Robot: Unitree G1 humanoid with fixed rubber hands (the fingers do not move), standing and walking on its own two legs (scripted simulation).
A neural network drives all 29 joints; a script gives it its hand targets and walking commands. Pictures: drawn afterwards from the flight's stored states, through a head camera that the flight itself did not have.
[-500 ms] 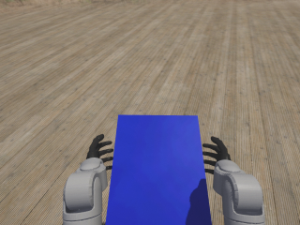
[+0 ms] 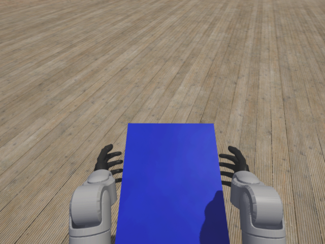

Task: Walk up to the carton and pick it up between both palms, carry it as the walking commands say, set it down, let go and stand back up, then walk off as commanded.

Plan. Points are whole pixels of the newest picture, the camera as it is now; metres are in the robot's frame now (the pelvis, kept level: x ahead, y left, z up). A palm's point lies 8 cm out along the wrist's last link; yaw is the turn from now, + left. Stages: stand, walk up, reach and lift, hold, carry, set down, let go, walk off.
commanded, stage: carry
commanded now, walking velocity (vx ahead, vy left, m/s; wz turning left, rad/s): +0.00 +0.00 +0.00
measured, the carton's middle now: (170, 184) +0.30 +0.00 +0.01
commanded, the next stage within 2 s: hold in 1.18 s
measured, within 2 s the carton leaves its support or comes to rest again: neither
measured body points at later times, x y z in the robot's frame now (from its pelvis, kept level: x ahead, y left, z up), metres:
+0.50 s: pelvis +0.02 -0.02 +0.00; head +0.01 -0.02 +0.45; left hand +0.30 +0.14 +0.10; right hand +0.30 -0.17 +0.09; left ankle +0.08 +0.08 -0.73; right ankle +0.02 -0.11 -0.73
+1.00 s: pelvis +0.03 -0.02 +0.00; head +0.02 -0.02 +0.45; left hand +0.33 +0.13 +0.07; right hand +0.32 -0.18 +0.07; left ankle +0.08 +0.08 -0.73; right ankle +0.02 -0.11 -0.73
